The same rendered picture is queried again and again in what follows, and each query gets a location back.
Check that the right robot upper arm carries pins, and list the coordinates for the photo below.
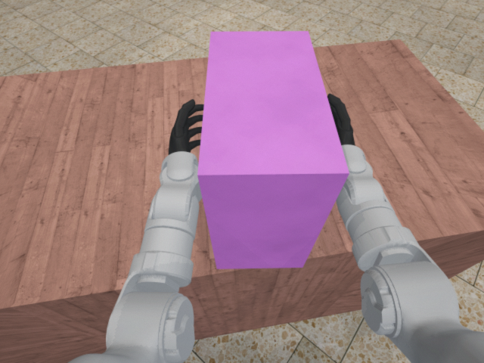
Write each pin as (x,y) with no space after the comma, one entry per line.
(414,305)

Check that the robot right hand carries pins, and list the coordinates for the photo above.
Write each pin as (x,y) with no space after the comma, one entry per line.
(341,119)

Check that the robot right forearm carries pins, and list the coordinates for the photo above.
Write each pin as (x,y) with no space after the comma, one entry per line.
(377,235)

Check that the carton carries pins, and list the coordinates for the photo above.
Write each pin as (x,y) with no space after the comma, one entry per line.
(271,164)

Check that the robot left hand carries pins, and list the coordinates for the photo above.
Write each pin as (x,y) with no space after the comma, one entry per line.
(181,134)

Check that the robot left forearm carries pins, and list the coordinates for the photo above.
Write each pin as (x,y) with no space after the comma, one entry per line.
(164,262)

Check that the pedestal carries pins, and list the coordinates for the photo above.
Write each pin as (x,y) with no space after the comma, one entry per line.
(81,153)

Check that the left robot upper arm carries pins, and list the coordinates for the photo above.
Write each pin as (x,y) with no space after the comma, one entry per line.
(148,327)

